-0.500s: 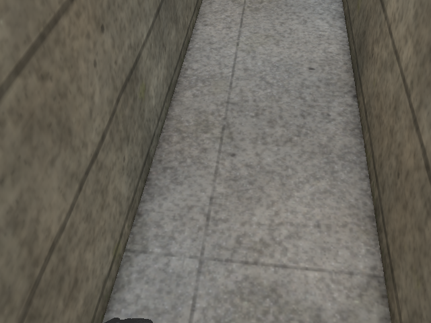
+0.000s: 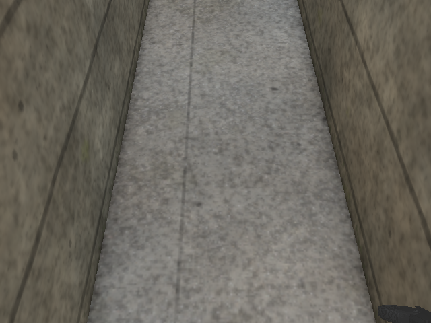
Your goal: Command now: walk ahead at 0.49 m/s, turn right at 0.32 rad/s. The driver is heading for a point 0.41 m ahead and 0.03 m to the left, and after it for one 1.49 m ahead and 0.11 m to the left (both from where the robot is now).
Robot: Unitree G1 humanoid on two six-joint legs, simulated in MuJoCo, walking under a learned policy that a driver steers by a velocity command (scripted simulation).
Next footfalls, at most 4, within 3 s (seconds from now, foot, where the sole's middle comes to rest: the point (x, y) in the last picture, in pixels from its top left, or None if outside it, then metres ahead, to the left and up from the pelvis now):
0.42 right None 0.39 -0.11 -0.76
0.76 left None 0.43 0.15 -0.76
2.82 right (278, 255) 0.70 -0.11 -0.76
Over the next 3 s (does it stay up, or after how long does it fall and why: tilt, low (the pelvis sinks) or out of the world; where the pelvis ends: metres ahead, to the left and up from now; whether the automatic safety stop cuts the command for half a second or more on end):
stays up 0.64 -0.01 0.02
